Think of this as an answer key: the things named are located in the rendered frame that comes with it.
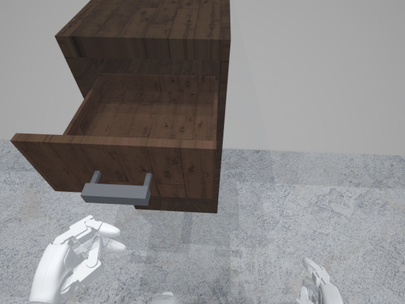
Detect handle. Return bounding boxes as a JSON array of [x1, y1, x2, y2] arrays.
[[80, 171, 152, 206]]

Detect right robot hand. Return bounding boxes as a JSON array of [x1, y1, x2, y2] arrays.
[[296, 257, 344, 304]]

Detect left robot hand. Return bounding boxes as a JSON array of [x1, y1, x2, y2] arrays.
[[29, 215, 127, 304]]

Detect cabinet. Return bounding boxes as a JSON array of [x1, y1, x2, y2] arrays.
[[55, 0, 231, 213]]

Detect drawer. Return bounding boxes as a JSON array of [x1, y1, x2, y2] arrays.
[[10, 73, 218, 199]]

